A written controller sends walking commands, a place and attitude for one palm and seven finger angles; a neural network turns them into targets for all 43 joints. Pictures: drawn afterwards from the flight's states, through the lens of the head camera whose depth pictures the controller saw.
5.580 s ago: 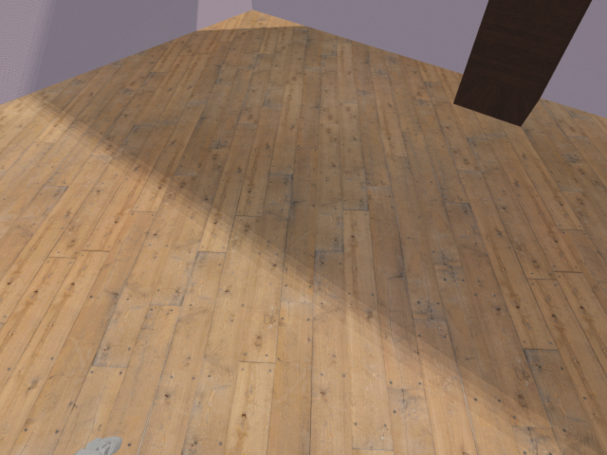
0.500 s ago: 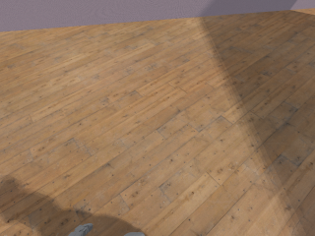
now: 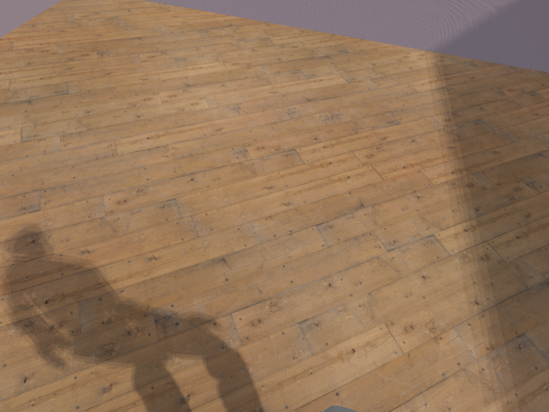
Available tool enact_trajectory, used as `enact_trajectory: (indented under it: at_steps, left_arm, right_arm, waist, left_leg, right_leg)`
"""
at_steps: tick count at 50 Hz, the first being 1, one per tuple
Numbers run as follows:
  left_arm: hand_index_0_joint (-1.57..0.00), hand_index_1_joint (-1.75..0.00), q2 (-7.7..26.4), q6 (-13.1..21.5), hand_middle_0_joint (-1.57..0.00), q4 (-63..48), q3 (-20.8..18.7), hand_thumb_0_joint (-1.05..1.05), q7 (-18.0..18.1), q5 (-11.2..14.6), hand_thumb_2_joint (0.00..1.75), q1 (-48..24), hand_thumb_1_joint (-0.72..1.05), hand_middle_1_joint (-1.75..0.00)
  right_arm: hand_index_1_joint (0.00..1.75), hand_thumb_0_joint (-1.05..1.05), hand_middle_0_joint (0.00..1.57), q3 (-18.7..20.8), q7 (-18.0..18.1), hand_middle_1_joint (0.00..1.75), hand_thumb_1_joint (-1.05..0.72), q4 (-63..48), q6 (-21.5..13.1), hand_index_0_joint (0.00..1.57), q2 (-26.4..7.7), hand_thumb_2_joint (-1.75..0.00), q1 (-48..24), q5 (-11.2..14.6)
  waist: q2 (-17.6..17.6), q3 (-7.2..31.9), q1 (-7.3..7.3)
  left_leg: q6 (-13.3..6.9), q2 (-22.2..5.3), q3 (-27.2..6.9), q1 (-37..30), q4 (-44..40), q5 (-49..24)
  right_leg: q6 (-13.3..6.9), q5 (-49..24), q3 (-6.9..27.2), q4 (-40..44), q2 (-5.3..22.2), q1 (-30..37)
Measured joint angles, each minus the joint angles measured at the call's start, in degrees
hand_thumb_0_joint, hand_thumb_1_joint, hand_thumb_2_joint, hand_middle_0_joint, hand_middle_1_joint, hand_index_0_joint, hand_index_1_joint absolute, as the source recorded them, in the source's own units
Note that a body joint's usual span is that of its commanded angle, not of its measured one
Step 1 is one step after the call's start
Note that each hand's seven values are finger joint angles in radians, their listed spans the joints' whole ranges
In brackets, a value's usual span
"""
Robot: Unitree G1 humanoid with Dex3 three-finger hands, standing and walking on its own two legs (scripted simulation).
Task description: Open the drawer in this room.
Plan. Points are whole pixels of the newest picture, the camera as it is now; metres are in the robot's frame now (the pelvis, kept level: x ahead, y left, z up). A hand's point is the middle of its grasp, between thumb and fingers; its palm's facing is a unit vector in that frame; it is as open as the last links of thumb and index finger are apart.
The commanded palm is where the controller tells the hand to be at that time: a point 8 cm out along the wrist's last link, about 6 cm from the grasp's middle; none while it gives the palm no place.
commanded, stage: turn or walk to find it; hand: left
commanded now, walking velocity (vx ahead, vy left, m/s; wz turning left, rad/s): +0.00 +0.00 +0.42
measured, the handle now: out of the picture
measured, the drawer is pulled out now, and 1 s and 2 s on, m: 0.00 0.00 0.00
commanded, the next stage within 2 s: none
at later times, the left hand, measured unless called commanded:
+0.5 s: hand out of the picture +0.03 +0.16 -0.15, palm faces +0.23 -0.94 -0.26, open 7.4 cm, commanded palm none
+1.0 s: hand out of the picture -0.08 +0.23 -0.17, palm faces +0.46 -0.85 -0.25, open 7.4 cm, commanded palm none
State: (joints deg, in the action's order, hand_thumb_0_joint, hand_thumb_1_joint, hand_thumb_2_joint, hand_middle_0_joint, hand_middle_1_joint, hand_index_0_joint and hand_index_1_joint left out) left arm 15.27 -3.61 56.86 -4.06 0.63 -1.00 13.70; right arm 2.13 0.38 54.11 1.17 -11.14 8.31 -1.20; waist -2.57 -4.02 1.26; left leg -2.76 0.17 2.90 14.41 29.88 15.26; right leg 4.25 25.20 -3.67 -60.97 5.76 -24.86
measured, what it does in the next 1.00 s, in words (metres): steps on the spot, turning left: right foot, then left foot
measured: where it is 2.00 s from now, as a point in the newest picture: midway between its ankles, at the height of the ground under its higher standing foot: outside the picture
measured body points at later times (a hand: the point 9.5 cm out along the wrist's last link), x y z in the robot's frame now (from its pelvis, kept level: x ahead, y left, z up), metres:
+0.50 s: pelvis -0.02 -0.04 +0.00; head +0.01 -0.07 +0.45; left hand +0.01 +0.21 -0.13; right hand +0.07 -0.29 -0.16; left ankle -0.06 +0.09 -0.65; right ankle +0.00 -0.14 -0.74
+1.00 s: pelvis -0.04 +0.01 +0.00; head -0.02 +0.04 +0.45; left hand -0.11 +0.27 -0.15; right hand +0.15 -0.17 -0.13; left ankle -0.08 +0.09 -0.74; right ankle +0.00 -0.14 -0.67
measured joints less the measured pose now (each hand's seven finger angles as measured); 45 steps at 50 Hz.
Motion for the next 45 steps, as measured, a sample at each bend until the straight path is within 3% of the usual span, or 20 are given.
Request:
enact_trajectory:
  at_steps: [10,15,17,20,23,26,29,34,37,38,40,43,45]
  left_arm:
    - [-0.20,-0.30,-1.8,0.6,-0.20,-3.0,0.6,0.01,0.1,0.2,0.90,-3.4,0.91,-0.30]
    - [-0.20,-0.30,-3.4,1.7,-0.20,-4.5,1.4,0.01,0.2,0.5,0.90,-4.3,0.91,-0.30]
    - [-0.20,-0.30,-4.1,2.7,-0.20,-5.0,1.7,0.01,0.4,0.2,0.90,-4.1,0.91,-0.30]
    - [-0.20,-0.30,-5.3,3.0,-0.20,-5.3,2.4,0.01,0.4,0.0,0.89,-3.2,0.91,-0.30]
    - [-0.20,-0.30,-6.0,3.0,-0.20,-4.9,2.7,0.01,0.4,0.0,0.89,-2.2,0.91,-0.30]
    - [-0.20,-0.30,-6.3,3.1,-0.20,-4.2,2.8,0.01,0.5,-0.1,0.89,-1.5,0.90,-0.30]
    - [-0.20,-0.30,-6.2,3.3,-0.20,-3.5,2.6,0.01,0.5,-0.3,0.89,-0.9,0.90,-0.30]
    - [-0.20,-0.30,-4.7,3.2,-0.20,-2.4,2.0,0.01,0.3,-0.7,0.89,-0.2,0.91,-0.30]
    - [-0.20,-0.30,-3.3,2.6,-0.20,-1.8,1.4,0.01,0.2,-0.4,0.89,0.6,0.91,-0.30]
    - [-0.20,-0.30,-2.5,2.2,-0.20,-1.5,1.0,0.01,0.1,-0.1,0.89,0.6,0.91,-0.30]
    - [-0.20,-0.30,-1.1,0.8,-0.20,-0.9,0.5,0.01,0.5,0.0,0.89,0.6,0.91,-0.30]
    - [-0.20,-0.30,-0.3,-0.3,-0.20,0.2,0.1,0.01,0.4,0.1,0.89,0.0,0.91,-0.30]
    - [-0.20,-0.30,-0.1,-0.1,-0.20,0.2,0.0,0.01,0.1,0.1,0.90,-0.4,0.91,-0.30]
  right_arm:
    - [0.30,0.00,0.20,0.2,-0.3,0.30,-0.90,0.3,0.7,0.20,0.4,-0.90,2.0,-0.2]
    - [0.30,0.00,0.21,1.0,-0.5,0.30,-0.90,0.7,1.5,0.20,-0.5,-0.90,3.7,-0.2]
    - [0.30,0.00,0.20,1.5,-0.7,0.30,-0.90,1.0,1.8,0.20,-1.1,-0.90,4.4,0.2]
    - [0.30,0.00,0.20,2.4,-0.8,0.30,-0.91,1.6,3.0,0.20,-2.0,-0.90,5.1,-0.1]
    - [0.30,0.00,0.20,3.0,-1.3,0.30,-0.91,2.2,3.5,0.20,-2.9,-0.90,5.5,-0.3]
    - [0.30,0.00,0.20,3.1,-1.4,0.30,-0.91,2.6,3.6,0.20,-3.2,-0.90,5.9,-0.3]
    - [0.30,0.00,0.20,2.9,-1.3,0.30,-0.91,3.3,3.8,0.20,-3.2,-0.90,5.7,-0.2]
    - [0.30,0.00,0.20,2.0,-1.1,0.30,-0.91,3.3,3.5,0.20,-2.7,-0.90,3.7,0.3]
    - [0.30,0.00,0.20,1.4,-1.2,0.30,-0.91,2.1,2.3,0.20,-2.6,-0.90,2.6,0.4]
    - [0.30,0.00,0.20,1.4,-1.1,0.30,-0.91,1.8,1.7,0.20,-2.2,-0.90,2.0,0.2]
    - [0.30,0.00,0.20,1.0,-1.0,0.30,-0.91,1.2,0.9,0.20,-1.2,-0.90,0.9,0.1]
    - [0.30,0.00,0.20,0.4,-0.2,0.30,-0.91,0.4,0.1,0.20,-0.3,-0.90,0.5,0.0]
    - [0.30,0.00,0.20,0.0,0.1,0.30,-0.91,0.2,0.0,0.20,0.0,-0.90,0.5,0.1]
  waist:
    - [2.3,1.0,-1.53]
    - [3.9,1.4,-2.57]
    - [4.6,1.6,-2.40]
    - [5.5,1.5,-2.53]
    - [5.7,1.3,-2.70]
    - [5.3,0.9,-2.83]
    - [4.4,0.5,-2.40]
    - [2.3,-0.5,-0.93]
    - [1.7,-0.4,-0.56]
    - [0.6,-0.5,-0.47]
    - [-0.8,-0.9,0.15]
    - [-0.2,-0.4,0.02]
    - [0.2,-0.1,0.04]
  left_leg:
    - [-0.1,2.2,-4.0,-0.2,-4.0,-3.6]
    - [1.3,3.1,-6.2,2.2,-1.3,-3.2]
    - [2.3,3.4,-6.9,4.6,3.3,0.3]
    - [3.5,3.5,-6.3,10.1,19.6,9.3]
    - [4.7,1.7,-5.1,13.6,32.2,6.9]
    - [5.9,-0.4,-4.6,13.8,35.1,5.5]
    - [6.7,-1.9,-3.7,11.7,31.0,7.3]
    - [6.4,-2.7,-0.8,5.7,16.8,10.2]
    - [5.1,-2.5,1.0,0.8,4.7,3.8]
    - [3.4,-1.7,1.3,0.9,4.2,3.7]
    - [1.5,-0.9,1.6,1.4,5.4,4.2]
    - [0.7,-0.7,0.6,0.2,2.8,2.7]
    - [0.4,-0.3,-0.1,-0.9,0.0,1.0]
  right_leg:
    - [0.6,-0.8,2.1,9.9,-1.7,2.2]
    - [-0.3,-5.3,1.4,24.4,-3.4,8.1]
    - [-2.3,-8.2,0.7,29.5,-3.7,10.1]
    - [-5.0,-7.9,-1.5,29.2,-3.1,10.8]
    - [-5.2,-8.8,-3.2,31.5,-2.6,12.4]
    - [-5.1,-9.2,-4.9,32.7,-1.8,13.4]
    - [-4.8,-9.1,-6.4,32.8,-0.7,13.7]
    - [-3.4,-8.0,-8.5,30.3,1.7,12.6]
    - [-1.8,-6.0,-10.0,26.2,3.1,10.9]
    - [-1.4,-4.9,-9.2,23.3,4.1,9.5]
    - [-0.6,2.2,-4.9,14.3,3.3,5.7]
    - [-0.2,2.3,-1.2,2.8,1.0,1.2]
    - [0.2,-0.1,-0.1,-0.4,0.4,-0.4]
